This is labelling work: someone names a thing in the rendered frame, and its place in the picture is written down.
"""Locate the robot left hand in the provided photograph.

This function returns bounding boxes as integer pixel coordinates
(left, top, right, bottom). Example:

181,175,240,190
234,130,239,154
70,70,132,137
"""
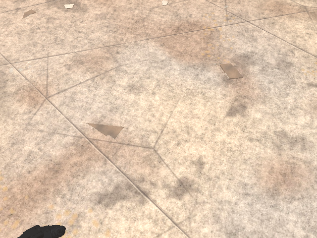
17,225,66,238

